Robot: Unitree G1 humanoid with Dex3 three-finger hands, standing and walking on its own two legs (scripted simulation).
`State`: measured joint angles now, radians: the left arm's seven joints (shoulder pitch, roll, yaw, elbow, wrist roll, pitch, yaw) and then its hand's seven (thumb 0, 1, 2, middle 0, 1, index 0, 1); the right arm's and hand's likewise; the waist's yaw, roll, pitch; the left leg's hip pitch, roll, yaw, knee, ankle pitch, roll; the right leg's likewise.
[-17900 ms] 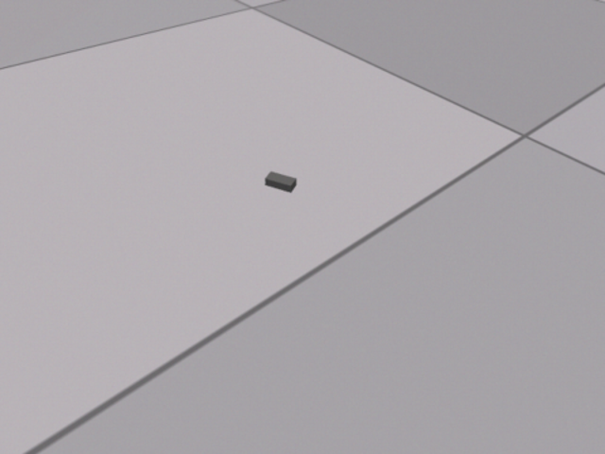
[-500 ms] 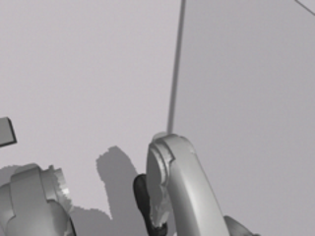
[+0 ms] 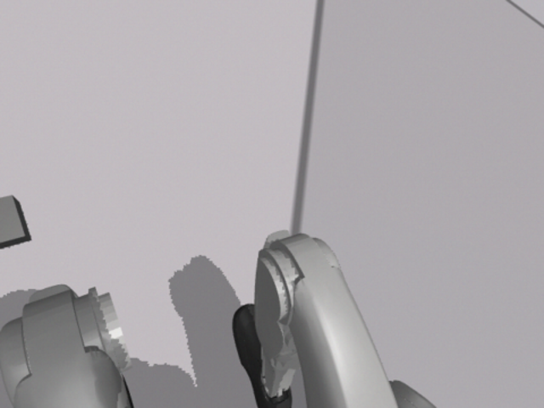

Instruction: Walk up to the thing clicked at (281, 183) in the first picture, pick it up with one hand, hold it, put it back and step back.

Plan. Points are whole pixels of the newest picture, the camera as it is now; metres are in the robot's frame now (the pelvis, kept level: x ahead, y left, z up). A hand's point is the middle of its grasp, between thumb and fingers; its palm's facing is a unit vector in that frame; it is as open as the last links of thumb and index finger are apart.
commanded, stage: settle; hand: left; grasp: from above
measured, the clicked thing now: out of the picture +0.41 +0.32 -0.27
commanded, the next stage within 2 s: lift in 0.64 s
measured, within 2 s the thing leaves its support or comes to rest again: leaves its support in 0.08 s
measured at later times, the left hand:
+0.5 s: hand out of the picture +0.38 +0.32 -0.15, palm faces -0.45 -0.12 -0.88, open 9.2 cm
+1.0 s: hand out of the picture +0.37 +0.33 -0.09, palm faces -0.45 -0.13 -0.88, open 9.1 cm
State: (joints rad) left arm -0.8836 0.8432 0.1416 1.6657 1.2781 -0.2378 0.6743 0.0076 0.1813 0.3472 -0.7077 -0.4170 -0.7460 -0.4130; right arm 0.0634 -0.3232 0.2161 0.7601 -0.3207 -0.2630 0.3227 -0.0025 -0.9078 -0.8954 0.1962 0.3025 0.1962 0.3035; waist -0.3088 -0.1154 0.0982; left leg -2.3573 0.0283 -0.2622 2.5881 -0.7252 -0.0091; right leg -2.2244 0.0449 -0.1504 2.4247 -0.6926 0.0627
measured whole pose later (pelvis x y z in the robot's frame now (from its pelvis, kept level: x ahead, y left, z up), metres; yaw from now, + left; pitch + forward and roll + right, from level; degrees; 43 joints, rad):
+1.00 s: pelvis -0.01 -0.01 +0.06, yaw +7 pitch +33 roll -7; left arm -0.76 0.62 0.05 1.22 1.19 -0.19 0.30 0.00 0.13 0.35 -0.81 -0.41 -0.84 -0.33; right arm 0.17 -0.27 -0.01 0.76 -0.10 -0.06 0.15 0.00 -0.91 -0.90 0.20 0.30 0.20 0.30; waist -0.16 0.02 -0.11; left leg -2.25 0.02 -0.12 2.32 -0.65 0.00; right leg -2.16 0.00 -0.05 2.25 -0.67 0.04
